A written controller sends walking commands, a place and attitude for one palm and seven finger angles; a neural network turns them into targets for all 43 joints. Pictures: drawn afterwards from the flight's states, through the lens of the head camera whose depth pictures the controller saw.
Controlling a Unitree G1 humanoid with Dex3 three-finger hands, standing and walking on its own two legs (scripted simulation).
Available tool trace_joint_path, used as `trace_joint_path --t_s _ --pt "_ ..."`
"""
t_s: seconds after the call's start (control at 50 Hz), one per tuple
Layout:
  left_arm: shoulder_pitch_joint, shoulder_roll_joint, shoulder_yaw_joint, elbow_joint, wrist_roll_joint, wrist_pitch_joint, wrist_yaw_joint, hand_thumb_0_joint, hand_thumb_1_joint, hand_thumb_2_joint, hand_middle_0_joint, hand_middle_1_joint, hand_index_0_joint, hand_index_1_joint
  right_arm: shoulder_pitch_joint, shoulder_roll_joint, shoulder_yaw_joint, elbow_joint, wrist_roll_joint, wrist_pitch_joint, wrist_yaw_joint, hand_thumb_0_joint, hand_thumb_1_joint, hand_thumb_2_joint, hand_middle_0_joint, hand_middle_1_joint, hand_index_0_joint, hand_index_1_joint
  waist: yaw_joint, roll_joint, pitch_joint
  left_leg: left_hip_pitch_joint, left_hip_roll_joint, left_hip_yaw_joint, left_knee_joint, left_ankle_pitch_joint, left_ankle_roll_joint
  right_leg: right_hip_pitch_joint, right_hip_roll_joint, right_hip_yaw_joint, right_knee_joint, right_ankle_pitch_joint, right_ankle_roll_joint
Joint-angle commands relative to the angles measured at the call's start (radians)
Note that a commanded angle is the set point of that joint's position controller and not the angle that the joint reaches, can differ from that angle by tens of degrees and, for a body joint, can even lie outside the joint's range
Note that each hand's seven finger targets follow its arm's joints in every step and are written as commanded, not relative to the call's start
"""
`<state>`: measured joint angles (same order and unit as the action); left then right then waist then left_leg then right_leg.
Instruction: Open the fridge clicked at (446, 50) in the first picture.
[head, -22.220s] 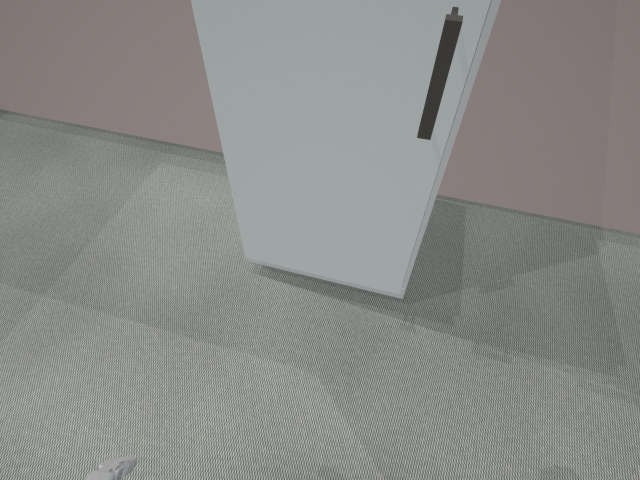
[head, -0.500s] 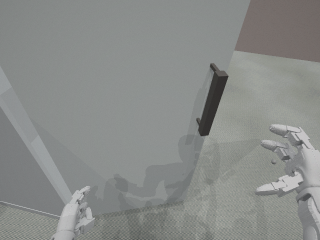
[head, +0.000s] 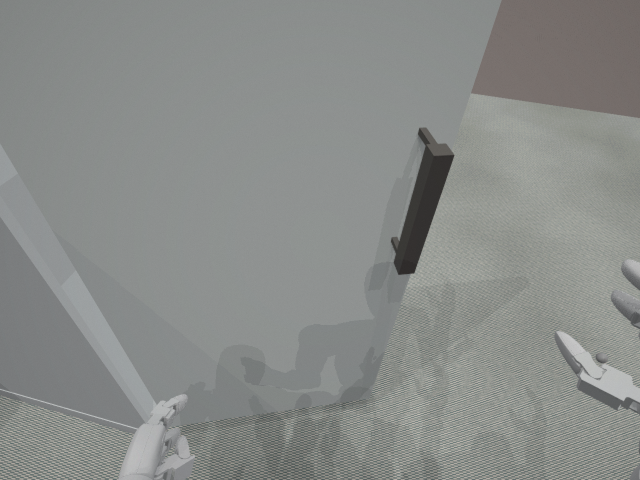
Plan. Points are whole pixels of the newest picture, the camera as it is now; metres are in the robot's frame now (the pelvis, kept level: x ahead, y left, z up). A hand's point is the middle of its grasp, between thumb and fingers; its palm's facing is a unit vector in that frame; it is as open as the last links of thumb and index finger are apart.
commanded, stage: draw the hand back to the body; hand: right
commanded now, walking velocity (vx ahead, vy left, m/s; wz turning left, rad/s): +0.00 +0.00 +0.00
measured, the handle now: (413, 206) +0.47 -0.14 +0.11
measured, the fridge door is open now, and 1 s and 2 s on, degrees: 67 67 67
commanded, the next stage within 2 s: step back with the hand held close in 0.54 s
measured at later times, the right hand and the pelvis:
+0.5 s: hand (627, 378) +0.18 -0.27 +0.15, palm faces +0.52 +0.79 -0.32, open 7.5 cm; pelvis +0.00 +0.00 +0.00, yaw -1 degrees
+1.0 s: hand (626, 388) +0.18 -0.27 +0.15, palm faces +0.38 +0.80 -0.46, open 7.4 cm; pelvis -0.03 -0.02 -0.01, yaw +1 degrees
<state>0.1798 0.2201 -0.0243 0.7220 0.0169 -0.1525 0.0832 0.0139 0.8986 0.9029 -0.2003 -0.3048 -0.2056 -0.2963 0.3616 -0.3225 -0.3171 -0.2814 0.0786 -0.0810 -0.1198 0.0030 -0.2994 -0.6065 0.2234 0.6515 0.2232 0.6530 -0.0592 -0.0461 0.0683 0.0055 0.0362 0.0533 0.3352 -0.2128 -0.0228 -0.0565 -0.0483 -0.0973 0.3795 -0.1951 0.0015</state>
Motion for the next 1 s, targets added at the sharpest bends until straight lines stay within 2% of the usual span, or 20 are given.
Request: trace_joint_path --t_s 0.0,0.1,0.14,0.2,0.3,0.36,0.44,0.5,0.58,0.62,0.64,0.66,0.68,0.7,0.72,0.76,0.8,0.88,0.94,0.98 --pt "-0.147 0.124 0.050 -0.171 0.001 -0.049 0.005 0.000 0.900 0.900 -0.200 -0.300 -0.200 -0.300 -0.081 -0.189 -0.124 -0.244 0.001 -0.062 -0.010 0.000 -0.646 -0.777 0.209 0.449 0.209 0.449 -0.017 -0.040 -0.079 -0.046 -0.050 -0.007 -0.057 0.115 0.035 0.012 0.020 0.040 -0.062 0.136 -0.006" --pt "-0.144 0.124 0.054 -0.173 0.002 -0.055 0.004 0.000 0.900 0.900 -0.200 -0.300 -0.200 -0.300 -0.034 -0.201 -0.145 -0.293 0.004 -0.067 -0.015 0.000 -0.827 -0.865 0.202 0.342 0.202 0.342 -0.018 -0.021 -0.103 -0.040 -0.052 -0.007 -0.053 0.141 0.033 0.029 0.019 0.039 -0.052 0.161 -0.007" --pt "-0.141 0.123 0.054 -0.175 0.001 -0.056 0.004 0.000 0.900 0.900 -0.200 -0.300 -0.200 -0.300 -0.021 -0.200 -0.150 -0.297 0.005 -0.066 -0.015 0.000 -0.900 -0.900 0.200 0.300 0.200 0.300 -0.018 -0.033 -0.083 -0.049 -0.051 -0.008 -0.057 0.129 0.033 0.020 0.020 0.037 -0.053 0.148 -0.007" --pt "-0.138 0.125 0.054 -0.167 0.002 -0.056 0.007 0.000 0.900 0.900 -0.200 -0.300 -0.200 -0.300 -0.044 -0.187 -0.136 -0.275 0.004 -0.064 -0.015 0.000 -0.900 -0.900 0.200 0.300 0.200 0.300 -0.011 -0.008 -0.059 -0.062 -0.050 -0.005 -0.062 0.124 0.032 0.013 0.020 0.039 -0.055 0.141 -0.009" --pt "-0.142 0.124 0.052 -0.166 0.002 -0.058 0.009 0.000 0.900 0.900 -0.200 -0.300 -0.200 -0.300 -0.068 -0.186 -0.128 -0.283 0.000 -0.065 -0.017 0.000 -0.900 -0.900 0.200 0.300 0.200 0.300 -0.013 -0.031 -0.076 -0.058 -0.051 -0.008 -0.066 0.101 0.034 0.028 0.021 0.044 -0.062 0.125 -0.010" --pt "-0.145 0.125 0.055 -0.164 0.003 -0.057 0.011 0.000 0.900 0.900 -0.200 -0.300 -0.200 -0.300 -0.052 -0.201 -0.145 -0.270 0.001 -0.064 -0.018 0.000 -0.900 -0.900 0.200 0.300 0.200 0.300 -0.017 0.009 -0.074 -0.052 -0.050 -0.010 -0.072 0.106 0.033 0.027 0.023 0.040 -0.058 0.120 -0.013" --pt "-0.150 0.116 0.051 -0.168 0.003 -0.058 0.007 0.000 0.900 0.900 -0.200 -0.300 -0.200 -0.300 -0.052 -0.197 -0.143 -0.294 0.002 -0.069 -0.016 0.000 -0.900 -0.900 0.200 0.300 0.200 0.300 -0.018 -0.043 -0.078 -0.048 -0.048 -0.011 -0.070 0.102 0.033 0.023 0.026 0.039 -0.057 0.115 -0.009" --pt "-0.148 0.116 0.050 -0.168 0.004 -0.058 0.009 0.000 0.900 0.900 -0.200 -0.300 -0.200 -0.300 -0.037 -0.197 -0.147 -0.276 0.005 -0.065 -0.016 0.000 -0.900 -0.900 0.200 0.300 0.200 0.300 -0.018 -0.011 -0.063 -0.055 -0.048 -0.011 -0.075 0.097 0.032 0.016 0.023 0.040 -0.055 0.107 -0.011" --pt "-0.148 0.117 0.052 -0.168 0.002 -0.059 0.010 0.000 0.900 0.900 -0.200 -0.300 -0.200 -0.300 -0.041 -0.199 -0.148 -0.281 0.004 -0.069 -0.015 0.000 -0.900 -0.900 0.200 0.300 0.200 0.300 -0.016 -0.028 -0.063 -0.059 -0.045 -0.016 -0.077 0.091 0.031 0.017 0.023 0.036 -0.053 0.099 -0.011" --pt "-0.148 0.117 0.054 -0.168 0.002 -0.059 0.010 0.000 0.900 0.900 -0.200 -0.300 -0.200 -0.300 -0.038 -0.193 -0.143 -0.278 0.005 -0.072 -0.014 0.000 -0.900 -0.900 0.200 0.300 0.200 0.300 -0.016 -0.009 -0.063 -0.062 -0.048 -0.014 -0.079 0.079 0.030 0.018 0.024 0.036 -0.054 0.092 -0.012" --pt "-0.157 0.113 0.049 -0.173 0.001 -0.065 0.008 0.000 0.900 0.900 -0.200 -0.300 -0.200 -0.300 -0.082 -0.155 -0.086 -0.319 0.000 -0.076 -0.010 0.000 -0.900 -0.900 0.200 0.300 0.200 0.300 -0.008 -0.049 -0.065 -0.071 -0.045 -0.016 -0.081 0.070 0.029 0.026 0.027 0.035 -0.054 0.084 -0.013" --pt "-0.154 0.109 0.020 -0.222 -0.022 -0.043 -0.001 0.000 0.900 0.900 -0.200 -0.300 -0.200 -0.300 -0.261 -0.331 -0.241 -0.391 -0.010 -0.123 -0.024 0.000 -0.900 -0.900 0.200 0.300 0.200 0.300 0.031 -0.077 0.031 -0.171 -0.005 -0.079 -0.097 0.096 0.031 -0.081 0.004 0.044 -0.020 -0.006 -0.018" --pt "-0.145 0.101 0.027 -0.179 -0.005 -0.029 0.003 0.000 0.900 0.900 -0.200 -0.300 -0.200 -0.300 -0.077 -0.222 -0.165 -0.290 -0.016 -0.120 -0.014 0.000 -0.900 -0.900 0.200 0.300 0.200 0.300 0.038 0.037 0.016 -0.233 0.032 -0.085 -0.091 0.150 0.033 -0.102 -0.005 0.051 0.030 0.015 -0.022" --pt "-0.126 0.103 0.035 -0.194 -0.006 -0.014 -0.001 0.000 0.900 0.900 -0.200 -0.300 -0.200 -0.300 0.006 -0.189 -0.137 -0.264 -0.022 -0.109 -0.008 0.000 -0.900 -0.900 0.200 0.300 0.200 0.300 0.038 0.111 -0.029 -0.255 0.059 -0.104 -0.079 0.184 0.035 -0.086 -0.004 0.045 0.075 0.038 -0.022" --pt "-0.120 0.101 0.039 -0.209 -0.006 -0.004 -0.002 0.000 0.900 0.900 -0.200 -0.300 -0.200 -0.300 0.033 -0.183 -0.128 -0.291 -0.023 -0.108 -0.007 0.000 -0.900 -0.900 0.200 0.300 0.200 0.300 0.039 0.121 -0.090 -0.249 0.082 -0.113 -0.056 0.224 0.040 -0.078 -0.004 0.040 0.109 0.067 -0.022" --pt "-0.110 0.106 0.049 -0.229 -0.006 0.010 0.007 0.000 0.900 0.900 -0.200 -0.300 -0.200 -0.300 0.074 -0.211 -0.158 -0.336 -0.026 -0.113 -0.016 0.000 -0.900 -0.900 0.200 0.300 0.200 0.300 0.038 0.053 -0.190 -0.211 0.098 -0.101 0.018 0.319 0.044 -0.070 -0.017 0.041 0.130 0.172 -0.019" --pt "-0.106 0.112 0.053 -0.256 -0.009 0.024 0.012 0.000 0.900 0.900 -0.200 -0.300 -0.200 -0.300 0.123 -0.225 -0.178 -0.365 -0.022 -0.112 -0.024 0.000 -0.900 -0.900 0.200 0.300 0.200 0.300 0.035 -0.009 -0.243 -0.212 0.088 -0.085 0.077 0.327 0.036 -0.068 -0.038 0.046 0.130 0.258 -0.017" --pt "-0.109 0.115 0.055 -0.289 -0.016 0.044 0.024 0.000 0.900 0.900 -0.200 -0.300 -0.200 -0.300 0.157 -0.254 -0.216 -0.392 -0.015 -0.118 -0.038 0.000 -0.900 -0.900 0.200 0.300 0.200 0.300 0.030 -0.017 -0.231 -0.230 0.046 -0.068 0.135 0.245 0.022 -0.132 -0.069 0.079 0.102 0.286 -0.025" --pt "-0.098 0.124 0.057 -0.303 -0.020 0.045 0.027 0.000 0.900 0.900 -0.200 -0.300 -0.200 -0.300 0.151 -0.251 -0.221 -0.389 -0.014 -0.129 -0.047 0.000 -0.900 -0.900 0.200 0.300 0.200 0.300 0.029 -0.022 -0.198 -0.238 0.016 -0.057 0.166 0.132 0.013 -0.212 -0.093 0.109 0.056 0.190 -0.037" --pt "-0.090 0.131 0.060 -0.306 -0.020 0.037 0.031 0.000 0.900 0.900 -0.200 -0.300 -0.200 -0.300 0.140 -0.252 -0.226 -0.398 -0.018 -0.141 -0.052 0.000 -0.900 -0.900 0.200 0.300 0.200 0.300 0.028 -0.064 -0.198 -0.216 0.000 -0.048 0.205 0.096 0.008 -0.253 -0.110 0.130 0.021 0.142 -0.047"
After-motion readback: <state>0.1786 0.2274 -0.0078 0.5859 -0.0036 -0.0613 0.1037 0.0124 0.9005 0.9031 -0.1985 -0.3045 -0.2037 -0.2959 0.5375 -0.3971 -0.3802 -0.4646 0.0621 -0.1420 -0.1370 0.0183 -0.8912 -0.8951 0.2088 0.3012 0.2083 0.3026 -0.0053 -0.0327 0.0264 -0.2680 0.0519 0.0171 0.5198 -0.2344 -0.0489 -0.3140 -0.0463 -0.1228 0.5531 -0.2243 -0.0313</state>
